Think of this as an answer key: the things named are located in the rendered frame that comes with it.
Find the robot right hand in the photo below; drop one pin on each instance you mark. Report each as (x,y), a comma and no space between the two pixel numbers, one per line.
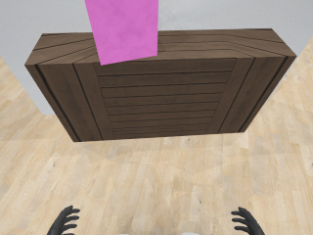
(253,228)

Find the robot left hand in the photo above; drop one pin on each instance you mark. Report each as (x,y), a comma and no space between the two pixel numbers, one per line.
(58,227)

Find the pedestal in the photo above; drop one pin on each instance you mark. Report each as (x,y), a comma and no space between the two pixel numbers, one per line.
(201,82)

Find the carton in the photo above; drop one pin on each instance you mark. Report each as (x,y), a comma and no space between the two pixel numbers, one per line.
(123,30)

